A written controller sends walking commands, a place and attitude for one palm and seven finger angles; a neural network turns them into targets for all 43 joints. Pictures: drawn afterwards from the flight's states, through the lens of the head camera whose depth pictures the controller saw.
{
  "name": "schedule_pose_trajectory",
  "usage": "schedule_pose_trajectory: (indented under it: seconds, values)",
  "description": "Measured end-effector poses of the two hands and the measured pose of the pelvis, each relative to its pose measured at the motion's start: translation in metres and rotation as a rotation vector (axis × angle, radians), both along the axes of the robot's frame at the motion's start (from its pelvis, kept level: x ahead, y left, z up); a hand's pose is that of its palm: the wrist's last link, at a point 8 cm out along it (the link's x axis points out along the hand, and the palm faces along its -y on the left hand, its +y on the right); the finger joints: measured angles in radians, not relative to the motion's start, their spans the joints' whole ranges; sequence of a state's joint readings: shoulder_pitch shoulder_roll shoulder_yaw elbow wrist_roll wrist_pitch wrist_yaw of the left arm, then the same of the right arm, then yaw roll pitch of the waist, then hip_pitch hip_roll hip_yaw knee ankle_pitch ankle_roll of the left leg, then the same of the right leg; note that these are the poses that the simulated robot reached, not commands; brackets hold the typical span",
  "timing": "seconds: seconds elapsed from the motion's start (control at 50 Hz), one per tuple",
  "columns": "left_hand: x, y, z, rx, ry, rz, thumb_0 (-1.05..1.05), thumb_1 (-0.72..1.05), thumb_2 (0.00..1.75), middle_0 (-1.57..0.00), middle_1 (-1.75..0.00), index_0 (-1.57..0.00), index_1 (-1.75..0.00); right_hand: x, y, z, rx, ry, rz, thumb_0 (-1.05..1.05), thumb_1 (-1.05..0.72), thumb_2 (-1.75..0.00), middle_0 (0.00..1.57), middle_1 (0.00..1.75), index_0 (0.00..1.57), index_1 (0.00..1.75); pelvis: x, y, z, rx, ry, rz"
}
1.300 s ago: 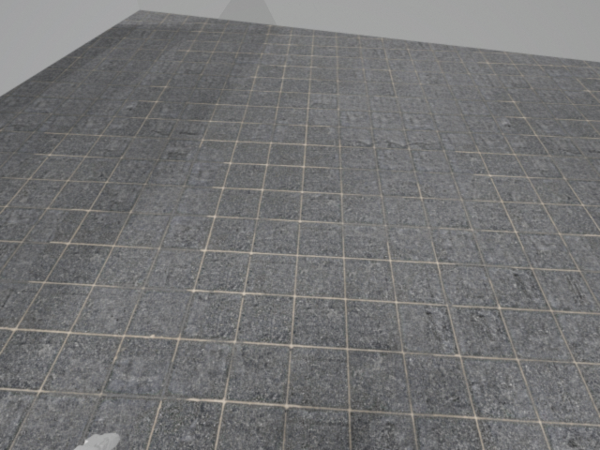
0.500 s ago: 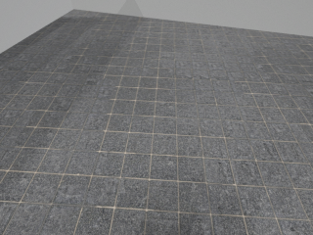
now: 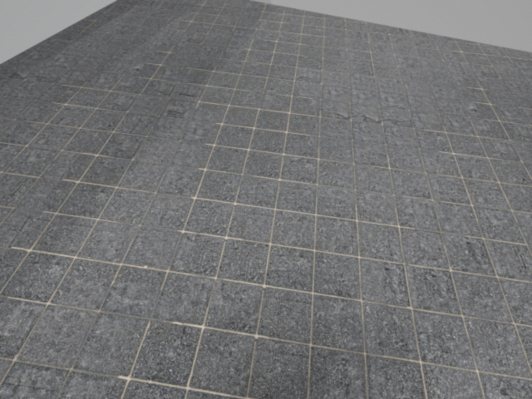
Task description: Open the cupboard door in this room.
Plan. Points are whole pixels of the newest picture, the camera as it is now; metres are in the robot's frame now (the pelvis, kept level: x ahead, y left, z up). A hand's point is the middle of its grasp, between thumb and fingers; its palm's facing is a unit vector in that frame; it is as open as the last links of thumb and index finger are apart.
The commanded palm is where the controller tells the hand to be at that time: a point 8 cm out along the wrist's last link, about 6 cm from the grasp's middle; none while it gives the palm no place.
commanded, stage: turn or walk to find it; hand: left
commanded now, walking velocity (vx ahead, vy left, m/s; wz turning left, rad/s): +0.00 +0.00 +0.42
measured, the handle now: out of the picture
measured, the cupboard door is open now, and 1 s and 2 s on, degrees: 0 0 0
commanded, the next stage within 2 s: stand and wait in 1.62 s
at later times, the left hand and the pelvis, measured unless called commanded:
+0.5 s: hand out of the picture -0.03 +0.16 -0.14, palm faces +0.26 -0.92 -0.28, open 7.4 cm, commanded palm none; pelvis -0.03 -0.04 +0.01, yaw +15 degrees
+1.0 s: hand out of the picture -0.08 +0.18 -0.15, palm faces +0.48 -0.83 -0.29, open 7.4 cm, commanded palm none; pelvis -0.05 -0.05 +0.00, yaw +27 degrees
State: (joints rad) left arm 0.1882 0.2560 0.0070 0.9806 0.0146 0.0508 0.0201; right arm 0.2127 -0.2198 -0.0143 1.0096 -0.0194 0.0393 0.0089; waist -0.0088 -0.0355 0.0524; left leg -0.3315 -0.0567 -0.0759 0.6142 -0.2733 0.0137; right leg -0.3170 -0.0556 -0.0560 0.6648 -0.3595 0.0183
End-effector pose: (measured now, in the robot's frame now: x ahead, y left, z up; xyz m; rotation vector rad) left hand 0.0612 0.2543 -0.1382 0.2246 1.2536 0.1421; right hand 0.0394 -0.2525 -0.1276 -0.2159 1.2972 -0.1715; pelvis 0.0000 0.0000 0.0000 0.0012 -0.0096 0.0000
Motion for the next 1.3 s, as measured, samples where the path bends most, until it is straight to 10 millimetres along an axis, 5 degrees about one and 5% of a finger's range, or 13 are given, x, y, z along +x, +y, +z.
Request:
schedule_pose_trajectory:
  seconds: [0.14, 0.3, 0.48, 0.56, 0.74, 0.88, 1.04, 1.2, 1.3]
  values:
    - [-0.017, -0.009, 0.012, 0.003, -0.017, 0.072, 0.01, 0.90, 0.90, -0.20, -0.30, -0.20, -0.30, -0.008, 0.013, -0.001, 0.046, 0.023, 0.031, 0.01, -0.90, -0.90, 0.20, 0.30, 0.20, 0.30, -0.011, -0.009, 0.008, -0.010, 0.017, 0.062]
    - [-0.047, -0.031, 0.025, 0.057, -0.082, 0.151, 0.01, 0.90, 0.90, -0.20, -0.30, -0.20, -0.30, 0.002, -0.024, -0.015, 0.058, 0.011, 0.083, 0.01, -0.90, -0.90, 0.20, 0.30, 0.20, 0.30, -0.027, -0.037, 0.002, 0.005, 0.012, 0.145]
    - [-0.104, -0.047, 0.031, 0.047, -0.033, 0.266, 0.01, 0.90, 0.90, -0.20, -0.30, -0.20, -0.30, 0.035, -0.044, 0.003, 0.017, -0.010, 0.183, 0.01, -0.91, -0.90, 0.20, 0.30, 0.20, 0.30, -0.031, -0.046, 0.013, 0.040, -0.002, 0.250]
    - [-0.132, -0.048, 0.023, 0.022, -0.002, 0.323, 0.01, 0.90, 0.90, -0.20, -0.30, -0.20, -0.30, 0.055, -0.031, 0.007, 0.000, -0.012, 0.254, 0.01, -0.91, -0.90, 0.20, 0.30, 0.19, 0.30, -0.035, -0.040, 0.012, 0.039, 0.006, 0.289]
    - [-0.199, -0.028, -0.005, -0.012, 0.110, 0.462, 0.01, 0.90, 0.90, -0.20, -0.30, -0.20, -0.30, 0.093, 0.032, 0.013, 0.002, -0.133, 0.416, 0.01, -0.91, -0.90, 0.20, 0.30, 0.20, 0.30, -0.050, -0.020, 0.000, 0.020, 0.011, 0.365]
    - [-0.193, -0.024, 0.013, 0.011, 0.035, 0.504, 0.01, 0.90, 0.90, -0.20, -0.30, -0.19, -0.30, 0.086, 0.049, 0.012, 0.054, -0.128, 0.460, 0.00, -0.90, -0.90, 0.20, 0.30, 0.20, 0.30, -0.055, -0.025, 0.009, 0.009, -0.002, 0.417]
    - [-0.171, -0.047, 0.028, 0.084, -0.091, 0.520, 0.01, 0.90, 0.90, -0.20, -0.30, -0.19, -0.30, 0.081, 0.021, -0.017, 0.104, -0.066, 0.475, 0.01, -0.90, -0.90, 0.20, 0.30, 0.20, 0.30, -0.054, -0.053, -0.001, 0.020, -0.004, 0.492]
    - [-0.195, -0.084, 0.034, 0.056, -0.068, 0.594, 0.01, 0.90, 0.90, -0.20, -0.30, -0.20, -0.30, 0.079, -0.006, -0.007, 0.063, 0.007, 0.518, 0.01, -0.90, -0.90, 0.20, 0.30, 0.20, 0.30, -0.056, -0.066, 0.011, 0.037, -0.007, 0.574]
    - [-0.220, -0.096, 0.025, 0.018, -0.042, 0.651, 0.01, 0.90, 0.90, -0.20, -0.30, -0.20, -0.30, 0.079, -0.003, 0.000, 0.025, 0.037, 0.568, 0.01, -0.91, -0.90, 0.20, 0.30, 0.20, 0.30, -0.062, -0.065, 0.012, 0.035, -0.001, 0.621]
